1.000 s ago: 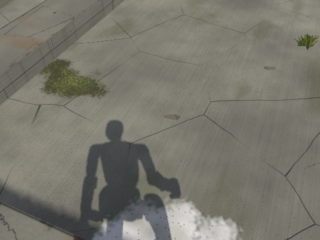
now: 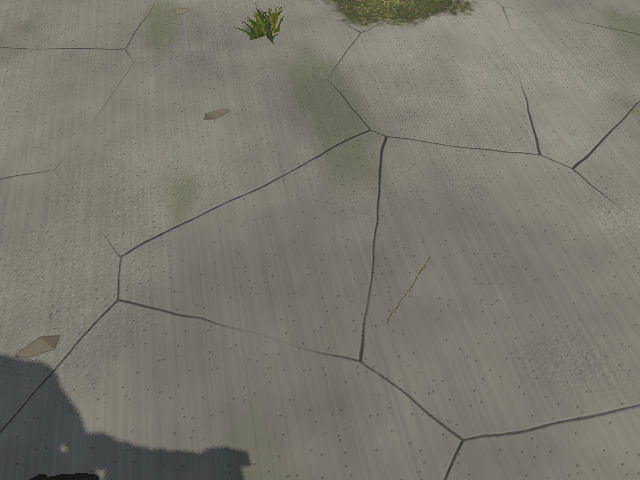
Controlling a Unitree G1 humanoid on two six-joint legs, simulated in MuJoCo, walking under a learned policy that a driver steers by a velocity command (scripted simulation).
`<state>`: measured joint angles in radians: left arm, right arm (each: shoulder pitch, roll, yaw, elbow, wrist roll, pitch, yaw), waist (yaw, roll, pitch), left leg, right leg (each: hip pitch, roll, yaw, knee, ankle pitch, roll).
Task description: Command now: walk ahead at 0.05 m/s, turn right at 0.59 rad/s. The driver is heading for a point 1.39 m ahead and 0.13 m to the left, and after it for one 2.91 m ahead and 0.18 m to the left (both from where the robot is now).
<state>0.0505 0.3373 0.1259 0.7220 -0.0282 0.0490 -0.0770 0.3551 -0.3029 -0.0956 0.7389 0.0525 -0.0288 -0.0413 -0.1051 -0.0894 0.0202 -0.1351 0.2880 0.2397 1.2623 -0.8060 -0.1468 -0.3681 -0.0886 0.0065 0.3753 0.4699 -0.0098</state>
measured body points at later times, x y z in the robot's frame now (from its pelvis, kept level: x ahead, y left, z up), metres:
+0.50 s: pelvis +0.18 -0.01 -0.06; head +0.17 -0.03 +0.39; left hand +0.27 +0.25 -0.17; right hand +0.33 -0.28 -0.15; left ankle +0.25 +0.13 -0.78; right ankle +0.07 -0.10 -0.79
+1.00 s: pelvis +0.42 -0.08 -0.07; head +0.46 -0.09 +0.38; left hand +0.67 +0.12 -0.14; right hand +0.38 -0.34 -0.20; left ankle +0.27 +0.11 -0.72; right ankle +0.49 -0.19 -0.79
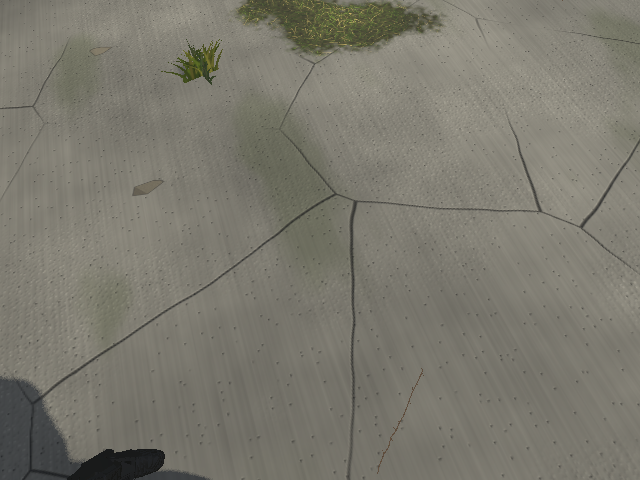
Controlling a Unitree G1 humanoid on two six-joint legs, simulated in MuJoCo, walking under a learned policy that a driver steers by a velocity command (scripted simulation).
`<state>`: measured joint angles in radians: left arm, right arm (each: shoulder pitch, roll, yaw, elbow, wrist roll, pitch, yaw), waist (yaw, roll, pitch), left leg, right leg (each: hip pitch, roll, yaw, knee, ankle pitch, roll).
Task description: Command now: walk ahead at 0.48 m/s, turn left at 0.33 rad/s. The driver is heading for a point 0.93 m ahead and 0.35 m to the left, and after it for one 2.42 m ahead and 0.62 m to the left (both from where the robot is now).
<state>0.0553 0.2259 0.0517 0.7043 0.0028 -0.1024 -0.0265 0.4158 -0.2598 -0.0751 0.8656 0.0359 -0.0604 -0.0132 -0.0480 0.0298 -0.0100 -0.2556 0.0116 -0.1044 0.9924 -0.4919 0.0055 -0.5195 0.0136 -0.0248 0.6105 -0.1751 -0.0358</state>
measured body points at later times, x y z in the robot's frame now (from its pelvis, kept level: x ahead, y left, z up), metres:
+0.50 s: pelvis +0.27 +0.07 -0.01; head +0.31 +0.09 +0.44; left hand +0.23 +0.36 -0.14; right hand +0.53 -0.12 -0.09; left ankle +0.35 +0.17 -0.72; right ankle +0.11 -0.11 -0.66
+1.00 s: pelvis +0.56 +0.14 +0.00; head +0.58 +0.15 +0.45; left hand +0.60 +0.46 -0.07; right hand +0.76 -0.07 -0.11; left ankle +0.37 +0.17 -0.66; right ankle +0.69 +0.09 -0.72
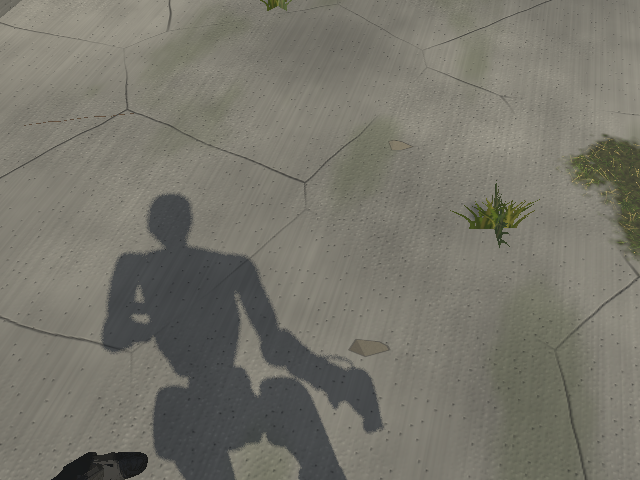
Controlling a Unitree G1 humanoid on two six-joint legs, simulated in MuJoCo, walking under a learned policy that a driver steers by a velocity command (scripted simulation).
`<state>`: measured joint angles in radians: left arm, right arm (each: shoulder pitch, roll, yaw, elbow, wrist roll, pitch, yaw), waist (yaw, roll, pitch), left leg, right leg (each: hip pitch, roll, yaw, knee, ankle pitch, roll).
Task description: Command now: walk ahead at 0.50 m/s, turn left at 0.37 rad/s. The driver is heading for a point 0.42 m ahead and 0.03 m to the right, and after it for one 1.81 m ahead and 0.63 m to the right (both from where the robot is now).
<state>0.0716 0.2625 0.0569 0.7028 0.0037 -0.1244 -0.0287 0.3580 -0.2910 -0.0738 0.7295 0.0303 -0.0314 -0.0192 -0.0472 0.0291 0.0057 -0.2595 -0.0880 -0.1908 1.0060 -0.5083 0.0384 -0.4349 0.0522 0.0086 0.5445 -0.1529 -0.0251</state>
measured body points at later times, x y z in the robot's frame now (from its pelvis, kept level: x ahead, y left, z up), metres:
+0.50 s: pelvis +0.26 +0.05 +0.00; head +0.29 +0.07 +0.45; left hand +0.25 +0.34 -0.13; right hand +0.49 -0.17 -0.06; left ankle +0.33 +0.15 -0.72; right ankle +0.12 -0.10 -0.66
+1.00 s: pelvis +0.51 +0.01 -0.01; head +0.56 +0.00 +0.44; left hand +0.78 +0.20 -0.09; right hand +0.48 -0.28 -0.14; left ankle +0.34 +0.17 -0.68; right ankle +0.60 -0.09 -0.73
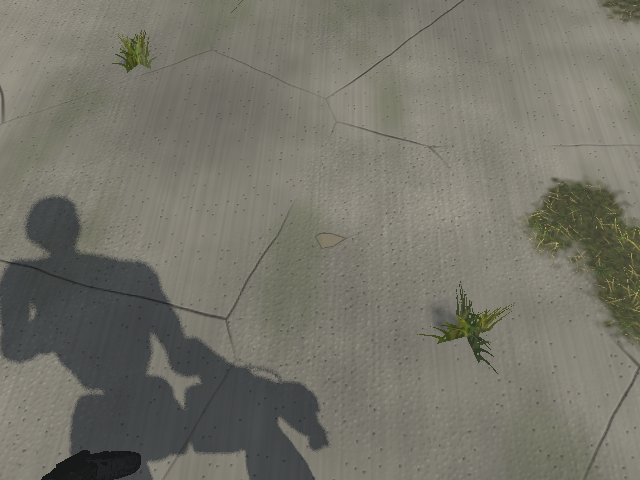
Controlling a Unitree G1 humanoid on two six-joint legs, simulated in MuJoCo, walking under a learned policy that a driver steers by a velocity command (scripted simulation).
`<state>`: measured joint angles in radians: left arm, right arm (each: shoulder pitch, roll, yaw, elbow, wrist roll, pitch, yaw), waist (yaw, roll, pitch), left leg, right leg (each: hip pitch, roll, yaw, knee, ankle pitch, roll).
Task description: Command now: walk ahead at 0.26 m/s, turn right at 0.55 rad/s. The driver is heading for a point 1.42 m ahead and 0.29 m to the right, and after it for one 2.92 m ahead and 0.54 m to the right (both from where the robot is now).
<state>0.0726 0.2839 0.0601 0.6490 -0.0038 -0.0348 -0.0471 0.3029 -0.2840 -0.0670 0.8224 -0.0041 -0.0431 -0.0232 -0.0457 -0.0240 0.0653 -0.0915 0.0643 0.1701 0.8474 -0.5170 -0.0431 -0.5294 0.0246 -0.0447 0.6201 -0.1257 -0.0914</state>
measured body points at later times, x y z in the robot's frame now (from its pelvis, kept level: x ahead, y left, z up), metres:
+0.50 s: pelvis +0.16 +0.03 +0.02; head +0.17 +0.04 +0.47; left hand +0.38 +0.26 -0.08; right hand +0.22 -0.28 -0.07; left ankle +0.22 +0.14 -0.72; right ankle +0.11 -0.07 -0.69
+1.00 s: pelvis +0.34 -0.10 +0.02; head +0.37 -0.12 +0.47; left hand +0.62 +0.04 -0.06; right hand +0.24 -0.37 -0.11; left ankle +0.29 +0.09 -0.62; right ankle +0.34 -0.21 -0.71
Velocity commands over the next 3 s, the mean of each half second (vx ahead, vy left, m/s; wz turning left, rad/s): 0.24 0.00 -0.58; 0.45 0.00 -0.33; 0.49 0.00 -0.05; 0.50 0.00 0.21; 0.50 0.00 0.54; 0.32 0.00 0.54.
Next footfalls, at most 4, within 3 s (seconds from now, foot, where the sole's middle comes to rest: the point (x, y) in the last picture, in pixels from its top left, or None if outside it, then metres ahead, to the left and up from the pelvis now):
0.44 left None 0.26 0.13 -0.75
0.88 right None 0.37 -0.22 -0.75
1.40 left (386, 320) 0.76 -0.15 -0.75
1.92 right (516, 260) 0.91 -0.49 -0.75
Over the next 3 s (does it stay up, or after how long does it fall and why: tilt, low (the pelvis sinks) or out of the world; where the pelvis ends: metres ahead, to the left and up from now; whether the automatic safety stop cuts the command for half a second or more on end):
stays up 1.35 -0.37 0.01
